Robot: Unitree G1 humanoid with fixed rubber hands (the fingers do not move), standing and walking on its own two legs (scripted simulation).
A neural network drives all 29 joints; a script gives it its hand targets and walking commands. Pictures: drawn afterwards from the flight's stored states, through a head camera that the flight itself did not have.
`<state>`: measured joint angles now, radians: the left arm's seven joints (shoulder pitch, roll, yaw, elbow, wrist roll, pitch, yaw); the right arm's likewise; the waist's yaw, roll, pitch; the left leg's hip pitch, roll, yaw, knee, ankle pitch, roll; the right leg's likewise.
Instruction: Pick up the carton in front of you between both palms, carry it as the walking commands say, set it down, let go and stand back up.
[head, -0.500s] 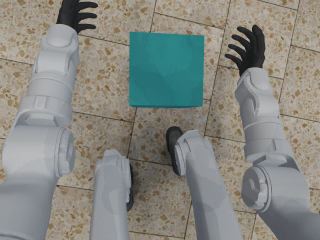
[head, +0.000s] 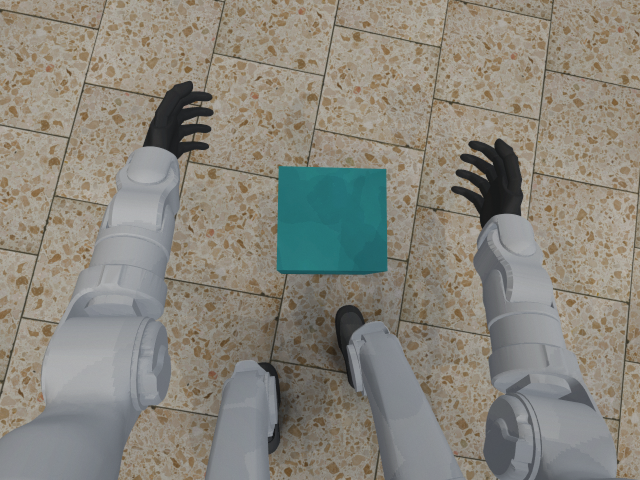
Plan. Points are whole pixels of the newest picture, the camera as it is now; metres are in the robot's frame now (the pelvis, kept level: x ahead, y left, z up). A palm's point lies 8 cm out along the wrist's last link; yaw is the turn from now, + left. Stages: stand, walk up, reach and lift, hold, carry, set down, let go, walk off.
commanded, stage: let go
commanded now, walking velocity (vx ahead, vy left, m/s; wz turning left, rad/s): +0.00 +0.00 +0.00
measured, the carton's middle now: (327, 227) +0.44 -0.10 -0.51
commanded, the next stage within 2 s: stand in 1.26 s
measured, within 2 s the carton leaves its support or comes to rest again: neither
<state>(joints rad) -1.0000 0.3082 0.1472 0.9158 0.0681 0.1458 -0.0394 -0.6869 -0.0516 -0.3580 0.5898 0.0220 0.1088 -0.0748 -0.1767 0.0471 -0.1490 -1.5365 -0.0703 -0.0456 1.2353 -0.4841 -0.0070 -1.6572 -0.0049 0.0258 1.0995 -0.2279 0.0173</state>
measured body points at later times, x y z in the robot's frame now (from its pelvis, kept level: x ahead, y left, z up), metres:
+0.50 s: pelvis +0.06 -0.03 +0.11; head +0.19 -0.03 +0.54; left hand +0.36 +0.17 +0.01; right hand +0.26 -0.27 +0.03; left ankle +0.02 +0.12 -0.60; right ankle +0.12 -0.12 -0.60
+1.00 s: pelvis +0.09 +0.01 +0.14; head +0.11 +0.01 +0.59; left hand +0.27 +0.24 +0.07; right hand +0.26 -0.23 +0.06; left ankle +0.02 +0.12 -0.60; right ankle +0.12 -0.12 -0.60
